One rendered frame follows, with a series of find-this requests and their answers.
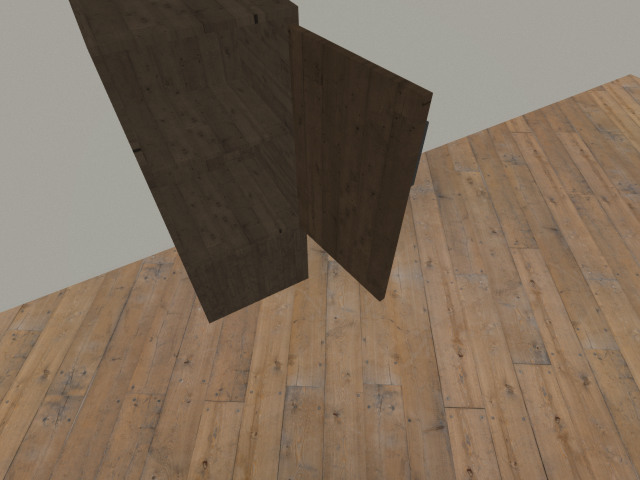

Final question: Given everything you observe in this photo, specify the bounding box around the handle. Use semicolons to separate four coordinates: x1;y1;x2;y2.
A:
411;121;429;186

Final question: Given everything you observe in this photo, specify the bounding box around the cupboard door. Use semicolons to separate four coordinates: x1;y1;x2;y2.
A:
288;23;433;302

